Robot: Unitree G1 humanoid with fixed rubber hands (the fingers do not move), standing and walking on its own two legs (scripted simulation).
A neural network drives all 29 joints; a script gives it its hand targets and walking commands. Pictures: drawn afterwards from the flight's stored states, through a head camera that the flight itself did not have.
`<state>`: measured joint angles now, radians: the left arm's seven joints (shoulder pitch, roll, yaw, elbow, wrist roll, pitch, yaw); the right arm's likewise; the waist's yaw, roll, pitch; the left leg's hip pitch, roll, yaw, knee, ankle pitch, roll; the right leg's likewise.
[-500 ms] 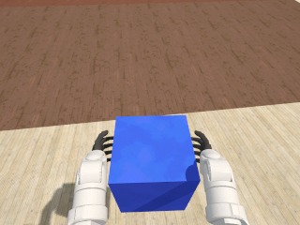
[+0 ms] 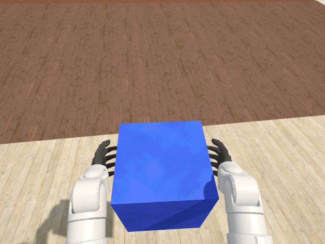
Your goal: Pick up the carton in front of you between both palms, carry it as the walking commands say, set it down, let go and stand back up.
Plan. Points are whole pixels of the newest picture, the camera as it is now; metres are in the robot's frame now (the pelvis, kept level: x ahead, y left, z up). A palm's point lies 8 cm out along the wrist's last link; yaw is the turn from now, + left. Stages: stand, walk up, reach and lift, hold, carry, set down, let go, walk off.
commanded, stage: carry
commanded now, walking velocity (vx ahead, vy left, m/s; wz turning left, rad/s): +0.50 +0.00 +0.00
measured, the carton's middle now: (162, 179) +0.30 +0.01 +0.00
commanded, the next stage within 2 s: none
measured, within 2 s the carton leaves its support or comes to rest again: neither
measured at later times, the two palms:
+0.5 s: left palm (100, 106) +0.52 +0.21 +0.08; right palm (190, 105) +0.52 -0.09 +0.08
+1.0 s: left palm (119, 69) +0.83 +0.20 +0.06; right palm (184, 68) +0.85 -0.10 +0.05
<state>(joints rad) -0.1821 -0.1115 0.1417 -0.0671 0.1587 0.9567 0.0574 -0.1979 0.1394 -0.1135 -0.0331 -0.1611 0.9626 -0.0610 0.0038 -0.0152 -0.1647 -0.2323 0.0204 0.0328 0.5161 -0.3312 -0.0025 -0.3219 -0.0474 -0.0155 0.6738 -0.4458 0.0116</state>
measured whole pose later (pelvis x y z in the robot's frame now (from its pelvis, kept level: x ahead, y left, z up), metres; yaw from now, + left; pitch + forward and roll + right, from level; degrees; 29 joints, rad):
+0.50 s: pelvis +0.25 +0.05 -0.01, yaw +0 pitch +4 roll +1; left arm -0.21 -0.12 0.15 -0.34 0.09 1.24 0.10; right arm -0.21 0.14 -0.10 -0.31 -0.12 1.24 -0.09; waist 0.01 -0.03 -0.10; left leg -0.42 0.04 0.26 0.57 -0.23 0.09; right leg -0.28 -0.11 -0.07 0.99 -0.47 0.01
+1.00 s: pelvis +0.58 +0.02 -0.01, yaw +5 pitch +4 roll -1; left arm -0.16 -0.13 0.09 -0.27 0.12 1.17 0.09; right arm -0.12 0.13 -0.11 -0.31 -0.12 1.20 -0.08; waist 0.02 0.02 -0.03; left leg -0.30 0.06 0.07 1.16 -0.40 0.02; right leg -0.40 -0.02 -0.28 0.50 -0.18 -0.10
